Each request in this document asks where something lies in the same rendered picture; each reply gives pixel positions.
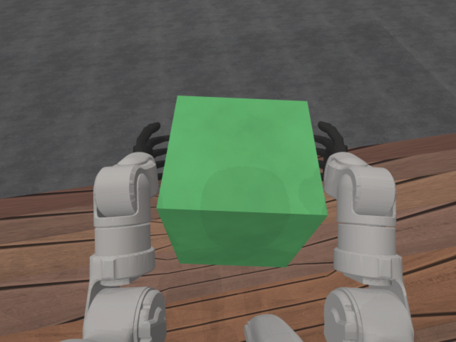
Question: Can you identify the robot right forearm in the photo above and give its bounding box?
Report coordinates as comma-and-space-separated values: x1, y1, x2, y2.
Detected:
323, 152, 414, 341

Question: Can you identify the right robot upper arm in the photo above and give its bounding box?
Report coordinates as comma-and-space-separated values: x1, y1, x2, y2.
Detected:
323, 287, 414, 342

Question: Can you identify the robot right thigh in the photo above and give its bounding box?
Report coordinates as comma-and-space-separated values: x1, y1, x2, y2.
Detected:
244, 314, 303, 342

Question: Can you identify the robot left hand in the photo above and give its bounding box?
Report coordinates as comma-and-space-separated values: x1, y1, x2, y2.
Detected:
133, 122, 170, 180

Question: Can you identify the left robot upper arm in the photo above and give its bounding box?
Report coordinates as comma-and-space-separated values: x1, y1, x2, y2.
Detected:
60, 286, 167, 342

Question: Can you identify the robot right hand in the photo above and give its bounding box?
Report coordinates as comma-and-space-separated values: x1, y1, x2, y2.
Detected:
313, 121, 348, 181

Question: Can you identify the robot left forearm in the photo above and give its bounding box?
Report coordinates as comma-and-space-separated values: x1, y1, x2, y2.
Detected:
83, 152, 160, 334

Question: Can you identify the carton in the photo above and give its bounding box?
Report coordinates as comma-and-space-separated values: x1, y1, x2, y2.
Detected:
156, 95, 328, 267

